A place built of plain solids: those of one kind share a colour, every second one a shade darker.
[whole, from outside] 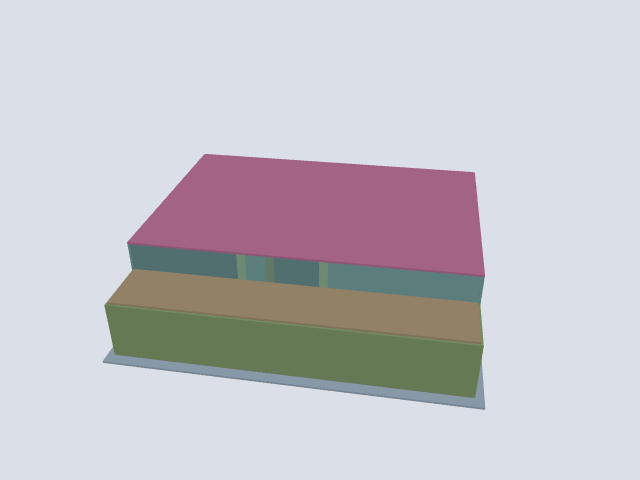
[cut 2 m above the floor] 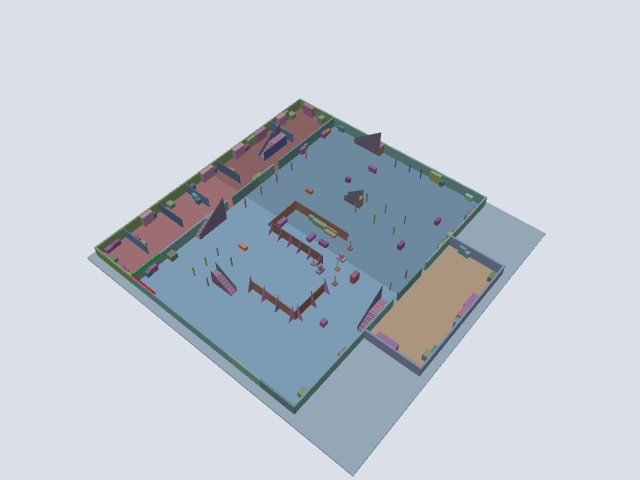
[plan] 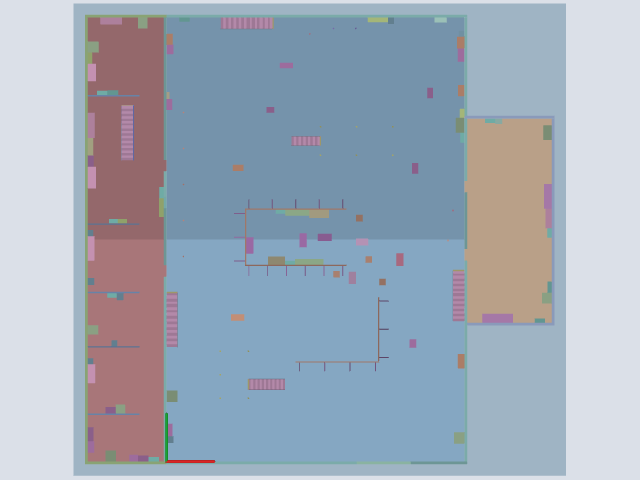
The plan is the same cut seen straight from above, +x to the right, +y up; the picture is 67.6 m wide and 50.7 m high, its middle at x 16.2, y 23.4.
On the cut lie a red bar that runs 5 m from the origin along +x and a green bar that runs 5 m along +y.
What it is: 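A film and television sound stage with a two-storey annex along one side; the building has no window; on its floor one built set and a cyclorama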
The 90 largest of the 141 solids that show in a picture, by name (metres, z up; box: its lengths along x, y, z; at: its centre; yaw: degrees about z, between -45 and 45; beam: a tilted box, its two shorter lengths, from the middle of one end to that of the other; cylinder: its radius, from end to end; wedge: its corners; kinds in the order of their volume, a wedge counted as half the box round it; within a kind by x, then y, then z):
{
 "floor_site_1": {"box": [52.01, 49.89, 0.3], "at": [16.18, 23.45, -0.45]},
 "wall_bay_1": {"box": [0.3, 19.53, 12.43], "at": [-0.15, 9.77, 6.21]},
 "wall_bay_2": {"box": [0.3, 6.04, 12.43], "at": [-0.15, 23.75, 6.21]},
 "wall_bay_3": {"box": [0.3, 2.7, 12.43], "at": [-0.15, 29.31, 6.21]},
 "wall_bay_4": {"box": [0.3, 15.03, 12.43], "at": [-0.15, 39.37, 6.21]},
 "wall_bay_5": {"box": [20.39, 0.3, 12.43], "at": [9.9, -0.15, 6.21]},
 "wall_bay_6": {"box": [32.05, 0.3, 12.43], "at": [15.72, 47.04, 6.21]},
 "wall_bay_7": {"box": [5.97, 0.3, 12.43], "at": [28.76, -0.15, 6.21]},
 "wall_bay_8": {"box": [0.3, 21.25, 12.43], "at": [31.6, 10.62, 6.21]},
 "wall_bay_9": {"box": [0.3, 5.99, 12.43], "at": [31.6, 25.44, 6.21]},
 "wall_bay_10": {"box": [0.3, 17.26, 12.43], "at": [31.6, 38.26, 6.21]},
 "roof_bay_1": {"box": [32.05, 47.49, 0.3], "at": [15.72, 23.45, 12.58]},
 "floor_bay_1": {"box": [31.45, 23.45, 0.3], "at": [15.72, 11.72, -0.15]},
 "floor_bay_2": {"box": [31.45, 23.45, 0.3], "at": [15.72, 35.17, -0.15]},
 "wall_annex_1": {"box": [0.3, 46.89, 8.18], "at": [-8.48, 23.45, 4.09]},
 "wall_annex_2": {"box": [8.63, 0.3, 8.18], "at": [-4.32, -0.15, 4.09]},
 "wall_annex_3": {"box": [8.63, 0.3, 8.18], "at": [-4.32, 47.04, 4.09]},
 "floor_annex_ground_1": {"box": [8.33, 23.45, 0.3], "at": [-4.17, 11.72, -0.15]},
 "floor_annex_ground_2": {"box": [8.33, 23.45, 0.3], "at": [-4.17, 35.17, -0.15]},
 "roof_annex_1": {"box": [8.33, 46.89, 0.3], "at": [-4.17, 23.45, 8.33]},
 "wall_scenedock_1": {"box": [9.53, 0.3, 5.92], "at": [36.22, 14.51, 2.96]},
 "wall_scenedock_2": {"box": [9.53, 0.3, 5.92], "at": [36.22, 36.37, 2.96]},
 "wall_scenedock_3": {"box": [0.3, 21.56, 5.92], "at": [40.83, 25.44, 2.96]},
 "floor_scenedock_ground_1": {"box": [9.23, 21.56, 0.3], "at": [36.06, 25.44, -0.15]},
 "rack_1": {"box": [0.72, 2.6, 2.06], "at": [-7.97, 22.51, 1.03]},
 "rack_2": {"box": [0.74, 2.67, 2.59], "at": [-7.96, 35.51, 1.29]},
 "rack_3": {"box": [0.78, 2.02, 2.43], "at": [-7.94, 9.28, 1.22]},
 "rack_4": {"box": [0.87, 2.31, 2.54], "at": [-7.9, 29.98, 1.27]},
 "rack_5": {"box": [0.88, 1.84, 2.04], "at": [-7.89, 41.09, 1.02]},
 "rack_6": {"box": [2.3, 0.73, 2.01], "at": [-5.86, 46.53, 1.0]},
 "rack_7": {"box": [0.66, 2.05, 2.29], "at": [40.35, 25.67, 1.15]},
 "setwall_1": {"box": [0.12, 5.83, 3.22], "at": [8.35, 23.69, 1.61]},
 "setwall_2": {"box": [10.72, 0.12, 3.22], "at": [13.65, 20.72, 1.61]},
 "setwall_3": {"box": [10.72, 0.12, 3.22], "at": [13.65, 26.66, 1.61]},
 "setwall_4": {"box": [8.83, 0.12, 5.79], "at": [18.04, 10.52, 2.9]},
 "setwall_5": {"box": [0.12, 6.78, 5.79], "at": [22.39, 13.97, 2.9]},
 "wall_part_annex_ground_1": {"box": [5.47, 0.15, 3.79], "at": [-5.6, 4.99, 1.9]},
 "wall_part_annex_ground_2": {"box": [5.47, 0.15, 3.79], "at": [-5.6, 12.11, 1.9]},
 "wall_part_annex_ground_3": {"box": [5.47, 0.15, 3.79], "at": [-5.6, 17.86, 1.9]},
 "wall_part_annex_ground_4": {"box": [5.47, 0.15, 3.79], "at": [-5.6, 25.08, 1.9]},
 "wall_part_annex_ground_5": {"box": [5.47, 0.15, 3.79], "at": [-5.6, 38.64, 1.9]},
 "crate_1": {"box": [1.1, 0.96, 0.88], "at": [-7.78, 13.91, 0.44]},
 "crate_2": {"box": [1.15, 1.15, 0.95], "at": [-7.76, 43.78, 0.47]},
 "crate_3": {"box": [1.1, 1.17, 0.72], "at": [-5.91, 0.58, 0.36]},
 "crate_4": {"box": [1.0, 1.14, 1.24], "at": [-2.52, 46.32, 0.62]},
 "crate_5": {"box": [1.15, 1.23, 1.02], "at": [0.57, 6.89, 0.51]},
 "crate_6": {"box": [1.1, 1.22, 1.07], "at": [30.9, 2.5, 0.54]},
 "crate_7": {"box": [0.9, 1.58, 0.82], "at": [31.0, 35.53, 0.41]},
 "crate_8": {"box": [1.02, 1.14, 1.28], "at": [40.17, 17.27, 0.64]},
 "crate_9": {"box": [0.91, 1.58, 0.97], "at": [40.23, 34.74, 0.48]},
 "timberrack_1": {"box": [3.25, 0.96, 1.9], "at": [34.96, 15.14, 0.95]},
 "timberrack_2": {"box": [0.83, 2.62, 2.29], "at": [40.27, 28.0, 1.15]},
 "door_bay_1": {"box": [5.69, 0.3, 5.77], "at": [22.93, -0.15, 2.89]},
 "wall_bay_lintel_1": {"box": [0.3, 1.2, 10.23], "at": [-0.15, 20.13, 7.32]},
 "wall_bay_lintel_2": {"box": [0.3, 1.2, 6.14], "at": [-0.15, 27.36, 9.36]},
 "wall_bay_lintel_3": {"box": [0.3, 1.2, 10.23], "at": [-0.15, 31.26, 7.32]},
 "roadcase_1": {"box": [0.62, 1.48, 0.83], "at": [-8.02, 2.88, 0.41]},
 "roadcase_2": {"box": [1.1, 0.7, 1.09], "at": [-5.91, 5.42, 0.55]},
 "roadcase_3": {"box": [0.91, 0.73, 1.1], "at": [-3.48, 0.36, 0.55]},
 "roadcase_4": {"box": [1.11, 0.64, 1.04], "at": [-2.47, 0.32, 0.52]},
 "roadcase_5": {"box": [0.6, 1.15, 1.13], "at": [0.3, 37.72, 0.56]},
 "roadcase_6": {"box": [0.63, 1.33, 1.13], "at": [0.31, 3.34, 0.56]},
 "roadcase_7": {"box": [1.41, 0.59, 1.05], "at": [12.65, 41.83, 0.53]},
 "roadcase_8": {"box": [0.66, 1.15, 1.08], "at": [26.24, 30.97, 0.54]},
 "roadcase_9": {"box": [0.7, 1.42, 1.1], "at": [31.1, 42.93, 0.55]},
 "step_1": {"box": [1.13, 0.38, 2.5], "at": [0.56, 15.58, 1.2]},
 "step_2": {"box": [1.13, 0.38, 3.73], "at": [0.56, 17.37, 1.82]},
 "step_3": {"box": [0.36, 1.18, 3.41], "at": [9.98, 46.3, 1.66]},
 "step_4": {"box": [1.19, 0.35, 3.58], "at": [30.86, 19.48, 1.74]},
 "lockers_1": {"box": [0.47, 1.2, 1.84], "at": [-8.1, 42.61, 0.92]},
 "lockers_2": {"box": [0.5, 1.98, 1.94], "at": [-0.55, 26.82, 0.97]},
 "lockers_3": {"box": [2.14, 0.49, 1.81], "at": [22.31, 46.65, 0.91]},
 "cabinet_1": {"box": [1.09, 0.45, 1.61], "at": [-6.81, 38.94, 0.81]},
 "cabinet_2": {"box": [1.15, 0.5, 1.61], "at": [-5.69, 38.96, 0.81]},
 "cabinet_3": {"box": [0.48, 1.2, 1.4], "at": [-0.54, 28.4, 0.7]},
 "cabinet_4": {"box": [1.09, 0.46, 1.48], "at": [34.16, 35.99, 0.74]},
 "cabinet_5": {"box": [0.46, 1.17, 1.46], "at": [40.45, 18.43, 0.73]},
 "cabinet_6": {"box": [0.47, 1.02, 1.64], "at": [40.45, 24.14, 0.82]},
 "wall_stair_1": {"box": [0.1, 5.76, 6.54], "at": [-3.51, 34.67, 3.22]},
 "counter_1": {"box": [2.54, 0.64, 0.94], "at": [13.79, 26.28, 0.47]},
 "counter_2": {"box": [3.03, 0.61, 0.95], "at": [15.06, 21.08, 0.47]},
 "desk_1": {"box": [0.78, 1.74, 0.78], "at": [8.8, 22.82, 0.39]},
 "desk_2": {"box": [0.76, 1.48, 0.76], "at": [14.41, 23.36, 0.38]},
 "desk_3": {"box": [1.46, 0.76, 0.74], "at": [16.7, 23.67, 0.37]},
 "wardrobe_1": {"box": [0.57, 1.84, 1.83], "at": [-8.05, 33.25, 0.92]},
 "monitor_1": {"box": [0.78, 1.35, 1.65], "at": [24.64, 21.32, 0.82]},
 "cablebox_1": {"box": [0.79, 1.24, 0.77], "at": [31.06, 44.25, 0.39]},
 "cablebox_2": {"box": [0.71, 1.53, 0.67], "at": [31.1, 10.6, 0.34]},
 "floor_wall_bay_door_1": {"box": [0.3, 1.2, 4.09], "at": [-0.15, 27.36, 2.04]},
 "sofa_1": {"box": [2.1, 0.88, 0.44], "at": [16.11, 26.16, 0.22]}
}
